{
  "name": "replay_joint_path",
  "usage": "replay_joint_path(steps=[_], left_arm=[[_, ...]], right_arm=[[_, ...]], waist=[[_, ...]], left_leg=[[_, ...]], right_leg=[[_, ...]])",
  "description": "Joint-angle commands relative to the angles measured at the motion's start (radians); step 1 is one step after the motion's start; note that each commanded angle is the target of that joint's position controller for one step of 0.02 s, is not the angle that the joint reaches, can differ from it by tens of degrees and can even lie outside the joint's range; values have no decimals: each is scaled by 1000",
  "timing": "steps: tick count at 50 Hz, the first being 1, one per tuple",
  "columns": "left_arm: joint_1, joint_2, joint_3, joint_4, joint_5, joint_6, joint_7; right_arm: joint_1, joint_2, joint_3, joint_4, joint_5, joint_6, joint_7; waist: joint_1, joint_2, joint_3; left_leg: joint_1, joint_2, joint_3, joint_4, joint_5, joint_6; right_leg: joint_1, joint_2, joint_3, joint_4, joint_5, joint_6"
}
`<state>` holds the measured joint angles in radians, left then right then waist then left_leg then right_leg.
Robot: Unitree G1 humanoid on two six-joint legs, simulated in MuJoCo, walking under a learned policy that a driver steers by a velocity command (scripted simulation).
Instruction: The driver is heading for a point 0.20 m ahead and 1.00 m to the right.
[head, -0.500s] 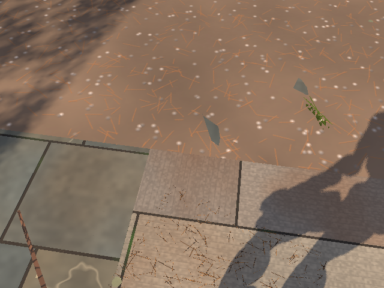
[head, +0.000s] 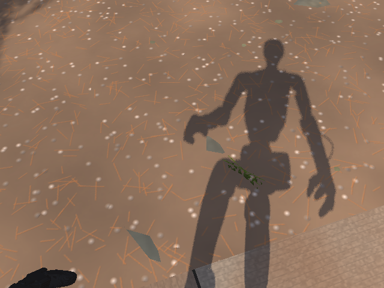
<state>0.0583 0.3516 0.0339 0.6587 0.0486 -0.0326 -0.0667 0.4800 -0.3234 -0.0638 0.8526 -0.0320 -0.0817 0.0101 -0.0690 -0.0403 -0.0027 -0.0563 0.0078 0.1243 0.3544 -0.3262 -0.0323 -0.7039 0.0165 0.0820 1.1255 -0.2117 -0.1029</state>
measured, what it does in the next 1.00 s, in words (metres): walks ahead, turning right: right foot, then left foot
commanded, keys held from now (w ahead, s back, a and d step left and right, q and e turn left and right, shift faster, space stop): w+shift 0.28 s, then w+e+shift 0.72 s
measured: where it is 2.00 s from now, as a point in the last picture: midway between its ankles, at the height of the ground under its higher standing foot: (339, 78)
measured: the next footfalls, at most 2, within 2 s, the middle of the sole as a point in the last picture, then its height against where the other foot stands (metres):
right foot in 0.18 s outside the picture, level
left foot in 0.60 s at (177, 204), level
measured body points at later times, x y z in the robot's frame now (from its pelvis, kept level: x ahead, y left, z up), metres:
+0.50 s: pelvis +0.49 -0.05 +0.00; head +0.52 -0.06 +0.45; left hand +0.44 +0.24 -0.12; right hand +0.70 -0.30 -0.07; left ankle +0.72 +0.09 -0.69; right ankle +0.32 -0.08 -0.73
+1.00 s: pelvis +0.95 -0.18 -0.03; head +0.97 -0.21 +0.42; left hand +1.31 -0.15 -0.07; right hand +0.73 -0.36 -0.17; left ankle +0.80 +0.05 -0.72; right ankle +1.09 -0.32 -0.71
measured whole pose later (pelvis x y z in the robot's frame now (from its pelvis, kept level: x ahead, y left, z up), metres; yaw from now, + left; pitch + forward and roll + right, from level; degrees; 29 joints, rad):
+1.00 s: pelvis +0.95 -0.18 -0.03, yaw -35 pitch +1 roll +2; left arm -0.08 0.30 0.02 0.63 0.02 -0.03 -0.08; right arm 0.51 -0.28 -0.05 0.93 -0.02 -0.07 -0.01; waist -0.06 -0.01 0.06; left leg 0.28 0.04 0.34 0.31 -0.45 -0.08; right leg -0.69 0.01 -0.14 0.75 -0.07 -0.19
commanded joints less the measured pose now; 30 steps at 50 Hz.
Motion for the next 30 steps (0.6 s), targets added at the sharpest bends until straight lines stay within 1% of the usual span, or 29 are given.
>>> replay_joint_path(steps=[1, 2, 3, 4, 5, 6, 7, 8, 9, 10, 11, 12, 13, 14, 15, 16, 17, 18, 19, 20, 21, 22, 23, 24, 26, 27, 28, 29, 30], left_arm=[[-113, -7, -30, -116, -2, -13, -27], [-135, -19, -35, -115, -5, -12, -34], [-148, -34, -43, -126, -9, -17, -38], [-156, -24, -42, -121, -8, -18, -33], [-143, -14, -38, -111, 0, -18, -23], [-94, 11, -28, -90, 5, -17, -9], [49, 45, -14, -52, 9, -18, 4], [278, 77, 8, 23, 3, -20, 19], [425, 151, 38, 73, 10, -17, 39], [370, 237, 56, 65, 21, -16, 60], [399, 231, 63, 50, -2, -17, 66], [348, 181, 59, 88, -13, -24, 72], [315, 134, 51, 107, -21, -36, 73], [273, 96, 43, 112, -18, -48, 72], [257, 61, 31, 120, -24, -53, 74], [265, 32, 22, 132, -32, -58, 75], [287, 16, 19, 148, -41, -64, 76], [309, 20, 21, 161, -48, -70, 76], [318, 27, 24, 166, -48, -74, 75], [316, 36, 28, 168, -46, -78, 72], [309, 42, 32, 168, -46, -82, 68], [312, 60, 40, 169, -51, -87, 65], [327, 81, 47, 175, -59, -93, 62], [344, 99, 52, 184, -66, -96, 60], [374, 123, 58, 203, -67, -89, 63], [380, 144, 62, 208, -62, -85, 66], [385, 172, 68, 213, -51, -79, 68], [353, 199, 74, 211, -40, -73, 67], [323, 150, 63, 194, -29, -76, 65]], right_arm=[[-88, -75, 0, -57, 11, -35, 9], [-68, -77, 2, -44, 19, -35, 11], [-50, -115, -2, -37, 18, -38, 12], [-28, -130, -4, -17, 19, -36, 11], [-10, -155, -8, -4, 21, -33, 8], [3, -187, -13, 2, 20, -26, -1], [-1, -215, -16, 8, 17, -15, -11], [-38, -228, -16, -2, 21, 0, -19], [-39, -183, -6, -25, 14, 4, -20], [52, -9, 27, -78, 15, 3, 7], [-12, -97, 13, -120, 32, -3, -2], [-117, -113, 8, -141, 34, -6, -7], [-135, -84, 21, -140, 30, -8, -4], [-138, -70, 25, -128, 16, 1, 1], [-109, -58, 29, -124, -4, 14, 8], [-113, -44, 32, -129, -16, 27, 16], [-153, -35, 33, -146, -26, 34, 22], [-221, -21, 39, -174, -32, 39, 28], [-309, -19, 44, -206, -32, 41, 31], [-384, -13, 50, -238, -25, 37, 34], [-430, -9, 56, -253, -19, 32, 38], [-456, -4, 61, -261, -12, 27, 44], [-470, -4, 63, -263, -4, 23, 46], [-483, -15, 59, -266, 3, 22, 43], [-502, -50, 50, -275, 3, 25, 29], [-463, -76, 40, -268, -1, 26, 17], [-360, -114, 24, -241, -2, 23, 2], [-177, -144, 6, -194, 1, 19, -17], [22, -204, -20, -155, -13, 19, -42]], waist=[[71, 96, 130], [55, 79, 118], [65, 111, 141], [70, 96, 146], [85, 113, 120], [115, 144, 64], [194, 177, -27], [309, 177, -141], [347, 123, -239], [177, -167, -315], [225, -108, -425], [192, -26, -219], [148, 14, -78], [101, 51, -23], [52, 38, -6], [31, 0, 4], [27, 3, 35], [33, -2, 74], [48, 9, 116], [54, 8, 150], [56, 17, 160], [60, 17, 148], [70, 24, 128], [78, 28, 117], [86, 34, 89], [67, 24, 42], [20, 13, -42], [-81, 13, -131], [-172, 21, -231]], left_leg=[[-136, 210, -87, -315, 304, 140], [-157, 179, -33, -364, 377, 135], [-164, 220, -26, -363, 490, 143], [-101, 228, 2, -344, 664, 144], [-32, 235, 25, -284, 893, 138], [34, 243, 38, -184, 1116, 133], [53, 258, 47, 18, 1279, 128], [-6, 238, 54, 295, 1280, 117], [-203, 188, 40, 645, 914, 110], [-560, 32, -19, 1023, -178, 81], [-676, -19, -200, 1156, -157, 108], [-758, 40, -197, 1106, -27, 115], [-734, 72, -178, 1027, 20, 107], [-674, 101, -183, 963, 28, 97], [-602, 120, -179, 911, 28, 82], [-566, 133, -174, 862, 4, 63], [-587, 141, -166, 809, -27, 44], [-623, 148, -150, 744, -27, 23], [-644, 145, -128, 664, 30, 6], [-633, 137, -114, 557, 116, -5], [-575, 119, -103, 453, 219, -9], [-484, 96, -95, 358, 324, -7], [-388, 72, -86, 303, 423, 2], [-339, 56, -86, 275, 483, 14], [-317, 27, -86, 220, 450, 40], [-259, -3, -85, 204, 375, 54], [-136, -34, -85, 214, 273, 67], [75, -22, -88, 204, 214, 74], [322, 107, -189, 247, 32, 86]], right_leg=[[16, -32, -55, -254, 139, 3], [112, -3, -120, -308, 180, -8], [173, -19, -131, -370, 189, -22], [193, -4, -158, -406, 173, -38], [239, 25, -180, -438, 144, -53], [307, 66, -204, -445, 81, -65], [460, 96, -196, -452, 26, -84], [705, 104, -168, -529, 37, -104], [961, -11, -20, -532, -113, -111], [1168, -313, 455, -606, -320, -156], [1189, -369, 747, -767, -326, -197], [1060, -310, 575, -803, -205, -182], [882, -277, 451, -827, -75, -177], [751, -230, 364, -847, 1, -153], [647, -186, 311, -876, 32, -145], [583, -163, 297, -904, 43, -161], [564, -144, 283, -927, 53, -177], [533, -138, 274, -973, 26, -195], [497, -117, 252, -1022, 31, -202], [460, -97, 227, -1043, 91, -203], [426, -67, 191, -1048, 173, -190], [396, -56, 171, -1058, 244, -174], [384, -70, 176, -1082, 318, -163], [416, -90, 186, -1088, 392, -152], [560, -106, 190, -1016, 578, -128], [627, -106, 189, -914, 758, -107], [661, -102, 185, -750, 901, -84], [591, -77, 171, -506, 876, -61], [421, -25, 148, -214, 683, -50]])
Over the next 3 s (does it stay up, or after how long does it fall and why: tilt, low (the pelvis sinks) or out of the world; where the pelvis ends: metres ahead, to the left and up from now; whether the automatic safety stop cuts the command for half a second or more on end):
stays up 1.15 -1.75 0.00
